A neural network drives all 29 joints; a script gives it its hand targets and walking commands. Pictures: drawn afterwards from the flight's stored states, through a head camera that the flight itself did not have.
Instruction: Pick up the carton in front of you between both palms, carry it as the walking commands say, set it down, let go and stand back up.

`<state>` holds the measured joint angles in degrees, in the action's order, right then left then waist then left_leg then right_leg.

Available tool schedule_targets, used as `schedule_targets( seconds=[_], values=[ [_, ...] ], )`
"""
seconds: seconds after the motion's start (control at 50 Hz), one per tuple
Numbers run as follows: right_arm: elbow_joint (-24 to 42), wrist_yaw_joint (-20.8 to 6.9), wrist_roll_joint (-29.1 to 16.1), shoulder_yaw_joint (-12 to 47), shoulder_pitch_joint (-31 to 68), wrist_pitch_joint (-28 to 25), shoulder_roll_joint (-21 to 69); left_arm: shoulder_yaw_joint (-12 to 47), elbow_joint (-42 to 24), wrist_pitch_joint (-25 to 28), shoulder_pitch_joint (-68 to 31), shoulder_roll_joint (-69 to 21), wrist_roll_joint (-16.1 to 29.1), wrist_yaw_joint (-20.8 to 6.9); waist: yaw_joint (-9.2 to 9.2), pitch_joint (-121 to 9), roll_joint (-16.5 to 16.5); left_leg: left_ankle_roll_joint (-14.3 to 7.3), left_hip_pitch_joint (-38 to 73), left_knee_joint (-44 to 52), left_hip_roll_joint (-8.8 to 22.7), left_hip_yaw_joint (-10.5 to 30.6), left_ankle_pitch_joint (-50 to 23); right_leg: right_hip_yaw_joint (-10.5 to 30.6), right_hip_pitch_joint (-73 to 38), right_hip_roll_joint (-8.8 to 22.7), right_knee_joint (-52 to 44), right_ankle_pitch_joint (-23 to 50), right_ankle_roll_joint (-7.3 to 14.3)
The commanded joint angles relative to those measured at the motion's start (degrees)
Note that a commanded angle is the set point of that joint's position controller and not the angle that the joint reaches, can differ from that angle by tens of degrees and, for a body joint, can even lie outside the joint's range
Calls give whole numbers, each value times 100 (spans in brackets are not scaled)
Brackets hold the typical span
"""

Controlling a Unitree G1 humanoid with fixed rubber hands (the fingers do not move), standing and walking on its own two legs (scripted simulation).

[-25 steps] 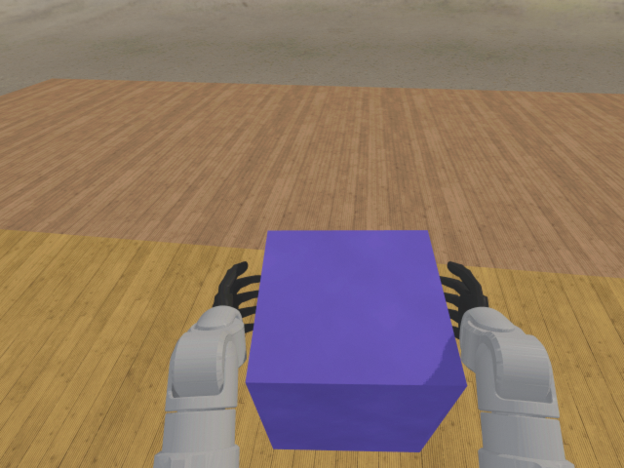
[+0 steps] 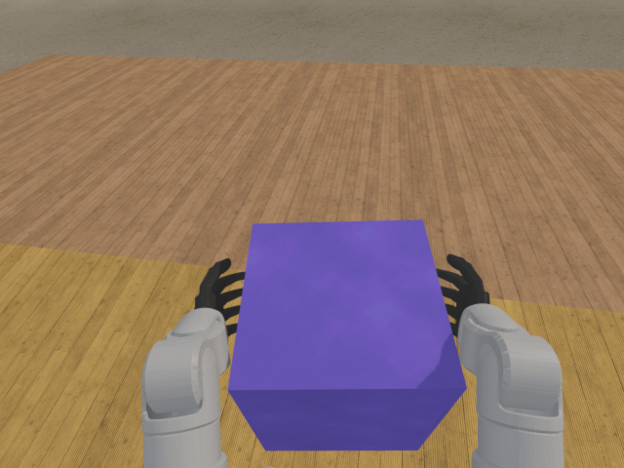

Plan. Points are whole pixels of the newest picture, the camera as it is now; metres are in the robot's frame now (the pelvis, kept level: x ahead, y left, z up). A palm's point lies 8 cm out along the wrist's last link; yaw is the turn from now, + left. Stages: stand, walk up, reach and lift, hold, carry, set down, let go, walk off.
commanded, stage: carry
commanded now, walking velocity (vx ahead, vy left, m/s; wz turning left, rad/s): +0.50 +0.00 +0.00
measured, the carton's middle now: (339, 342) +0.28 +0.01 +0.02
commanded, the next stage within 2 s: none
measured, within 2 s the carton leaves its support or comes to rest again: neither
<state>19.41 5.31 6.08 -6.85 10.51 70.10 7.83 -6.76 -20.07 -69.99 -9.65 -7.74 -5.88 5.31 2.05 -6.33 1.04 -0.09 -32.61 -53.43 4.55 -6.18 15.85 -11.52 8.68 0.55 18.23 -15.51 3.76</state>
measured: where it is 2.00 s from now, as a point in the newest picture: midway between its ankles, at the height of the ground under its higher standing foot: (338, 217)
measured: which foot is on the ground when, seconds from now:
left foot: up 0.00-0.18, down 0.20-0.74, up 0.76-1.00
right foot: down 0.00-0.24, up 0.26-0.68, down 0.70-1.00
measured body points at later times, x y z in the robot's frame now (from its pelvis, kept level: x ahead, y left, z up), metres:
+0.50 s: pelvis +0.34 +0.04 +0.00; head +0.35 +0.05 +0.45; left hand +0.63 +0.16 +0.06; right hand +0.60 -0.14 +0.07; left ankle +0.30 +0.10 -0.75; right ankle +0.39 -0.12 -0.68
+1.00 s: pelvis +0.67 -0.04 +0.00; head +0.70 -0.05 +0.45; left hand +0.99 +0.12 +0.09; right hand +0.99 -0.19 +0.09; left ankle +0.73 +0.11 -0.67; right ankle +0.64 -0.10 -0.75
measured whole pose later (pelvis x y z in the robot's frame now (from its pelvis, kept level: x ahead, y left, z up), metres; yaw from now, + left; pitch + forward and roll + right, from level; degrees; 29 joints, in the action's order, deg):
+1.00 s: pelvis +0.67 -0.04 +0.00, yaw -2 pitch +4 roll +1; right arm 16.2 5.7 6.6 -8.9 18.9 68.4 6.6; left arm -9.4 -15.0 -67.3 -18.9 -6.8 -4.7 5.7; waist 2.2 -1.8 -0.9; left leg -1.7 -38.3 -57.7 5.6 -3.6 12.3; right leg -12.3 11.9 1.0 22.2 -15.0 4.3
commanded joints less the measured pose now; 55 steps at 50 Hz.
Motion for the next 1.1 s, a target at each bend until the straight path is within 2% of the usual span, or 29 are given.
schedule_targets(
  seconds=[0.0,0.1,0.12,0.16,0.18,0.2,0.22,0.24,0.26,0.28,0.3,0.32,0.34,0.44,0.52,0.6,0.64,0.66,0.68,0.7,0.72,0.74,0.76,0.8,0.82,0.84,0.92,1.0,1.08],
  values=[
    [45,-1351,-1997,4028,2123,-75,5192,4216,-254,-9,-2583,-5193,2475,-1574,-93,-842,516,18,-743,1011,-29,-195,-551,1115,-1603,1395,-650,2553,360],
    [177,-1339,-2017,4122,2193,-96,5164,4138,-142,23,-2382,-5082,2400,-1638,-51,-359,830,-176,140,2229,-327,-763,-1351,475,-1261,1177,-593,3378,235],
    [215,-1355,-2055,4144,2231,-98,5171,4131,-153,31,-2369,-5081,2378,-1634,-64,-389,859,-244,495,2344,-374,-828,-1488,368,-1242,1179,-407,3880,184],
    [205,-1385,-2096,4147,2194,-112,5177,4132,-205,41,-2334,-5054,2354,-1627,-167,-822,869,-282,1740,2621,-701,-1165,-1359,-101,-1161,1064,751,4745,-7],
    [169,-1409,-2101,4137,2137,-122,5171,4142,-228,48,-2318,-5025,2344,-1624,-268,-1180,675,-294,2826,2699,-741,-1222,-991,-241,-701,896,1721,4375,-129],
    [155,-1438,-2099,4135,2056,-126,5192,4149,-227,58,-2402,-4966,2315,-1626,-425,-1539,227,-385,3883,2796,133,-68,-218,-90,197,804,2955,2818,-264],
    [28,-1472,-2069,4094,2064,-190,5111,4239,-404,37,-2515,-5057,2354,-1622,-379,-2025,-1354,-1308,4929,3570,1794,2984,888,156,1855,44,4790,697,-512],
    [10,-1499,-2186,4136,2060,-212,5285,4211,-317,72,-2528,-5061,2314,-1628,-336,-1766,-1462,-1503,4881,4164,2012,3728,126,807,2731,-155,5638,-1001,-399],
    [123,-1524,-2270,4193,2210,-249,5412,4234,-250,137,-2522,-5230,2297,-1624,-323,-1704,-1143,-1433,4642,4025,1889,3044,-655,1109,2888,208,5978,-882,-241],
    [200,-1541,-2354,4261,2317,-300,5546,4256,-266,205,-2520,-5364,2302,-1616,-322,-1689,-585,-1253,4340,3881,1750,2478,-1224,1191,2867,420,5829,-653,-149],
    [294,-1557,-2411,4321,2411,-340,5634,4266,-243,267,-2464,-5500,2288,-1598,-307,-1543,-228,-1058,3923,3932,1638,1976,-1548,1178,2770,576,5425,-366,-133],
    [331,-1573,-2447,4365,2448,-368,5681,4263,-191,320,-2351,-5592,2246,-1574,-273,-1558,-299,-858,3678,4040,1514,1592,-1455,1169,2587,671,5011,-153,-151],
    [352,-1592,-2471,4387,2385,-391,5693,4268,-157,368,-2208,-5646,2198,-1544,-267,-1569,-453,-770,3580,4111,1411,1323,-1402,1040,2470,648,4688,-24,-173],
    [386,-1713,-2487,4383,2038,-413,5396,4297,-118,502,-1843,-5583,1985,-1400,-289,-1105,-830,-746,3646,4337,1127,432,-1789,481,2818,534,3127,496,-390],
    [597,-1670,-2445,4255,2031,-315,5003,4357,-512,374,-2080,-5279,2104,-1338,-308,-631,-917,-690,3690,4309,917,-3,-2266,125,2804,418,1978,1089,-406],
    [552,-1551,-2269,4063,1932,-103,4621,4300,-618,97,-2204,-4847,2194,-1355,-338,-216,-976,-626,3769,4234,912,-233,-2736,-133,2442,290,1255,1453,-244],
    [547,-1510,-2223,4018,2024,0,4519,4225,-567,-23,-2252,-4701,2231,-1380,-289,-311,-1046,-504,3846,3704,893,-426,-3550,-274,1805,150,1083,1338,-140],
    [562,-1495,-2228,4014,2131,49,4476,4178,-505,-64,-2236,-4658,2239,-1391,-198,-538,-1006,-397,3744,3013,773,-679,-3975,-503,1094,-83,906,1222,-126],
    [579,-1481,-2234,4027,2205,93,4434,4117,-444,-93,-2277,-4610,2246,-1403,-125,-872,-773,-246,3311,2025,530,-861,-3928,-623,43,-297,836,830,-115],
    [618,-1474,-2250,4026,2404,124,4348,4057,-433,-126,-2330,-4561,2247,-1413,23,-1263,-291,-118,2445,749,404,-777,-2551,413,-1028,489,665,222,-64],
    [792,-1463,-2326,4110,2683,191,4435,3972,-260,-99,-2523,-4486,2232,-1432,60,-1833,1366,153,569,-1182,-332,-527,-898,3365,-2354,2059,12,-851,831],
    [709,-1465,-2364,4118,2862,193,4408,4001,-208,-101,-2540,-4688,2310,-1445,64,-1630,1601,70,-310,-2106,-606,129,1116,4148,-2333,2303,-590,180,1053],
    [591,-1457,-2387,4157,2962,149,4630,4038,-310,-91,-2768,-4801,2380,-1455,1,-1601,1173,-115,-571,-2565,-249,550,1047,3434,-2227,2224,-339,1070,977],
    [480,-1444,-2376,4179,3130,39,4871,4166,-314,-7,-3126,-5086,2457,-1472,-20,-1587,106,-265,-512,-2193,129,660,482,2350,-1580,1890,-27,2053,681],
    [395,-1422,-2353,4209,3199,-16,4935,4212,-281,41,-3287,-5129,2493,-1477,-56,-1607,140,-262,-351,-1835,206,661,251,1989,-1332,1766,-93,1843,506],
    [303,-1392,-2314,4234,3256,-69,4956,4243,-223,86,-3403,-5117,2520,-1485,-33,-1645,274,-254,-257,-1654,147,544,93,1756,-1218,1655,-143,1691,442],
    [-148,-1250,-2174,4230,3758,-215,4718,4252,171,206,-3991,-4707,2579,-1487,-38,-1351,569,-156,-754,-813,102,289,-246,1285,-1017,1535,-313,1406,632],
    [-632,-1125,-2292,4032,4585,-210,4380,4011,715,235,-4750,-4348,2635,-1374,37,-957,572,-175,-916,510,32,-13,-862,918,-1025,1298,-275,1821,713],
    [-1371,-1117,-2435,3642,5285,-173,4360,3620,1483,208,-5336,-4331,2553,-1251,84,-747,682,-365,-245,1770,-228,-337,-1489,553,-1011,1108,-66,2470,531]
  ],
)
